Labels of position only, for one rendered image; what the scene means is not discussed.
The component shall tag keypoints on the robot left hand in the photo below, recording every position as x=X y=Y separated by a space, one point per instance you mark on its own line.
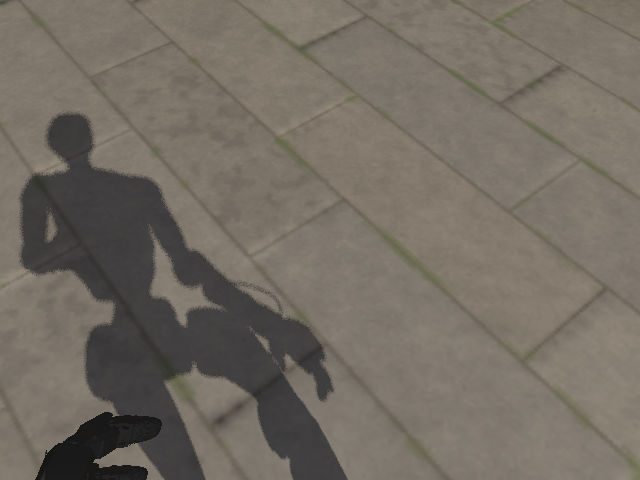
x=73 y=459

